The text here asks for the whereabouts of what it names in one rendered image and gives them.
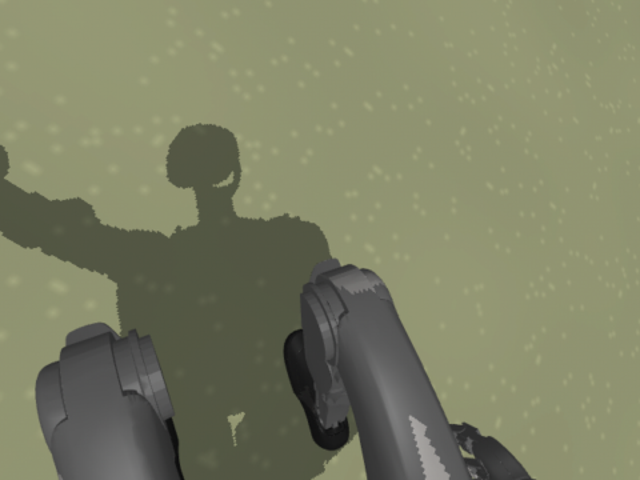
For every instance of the right robot foot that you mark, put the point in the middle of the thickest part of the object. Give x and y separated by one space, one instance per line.
303 387

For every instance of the left robot foot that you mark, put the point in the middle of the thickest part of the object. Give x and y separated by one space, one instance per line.
175 442

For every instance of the right robot hand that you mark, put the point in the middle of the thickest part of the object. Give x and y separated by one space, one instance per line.
493 461

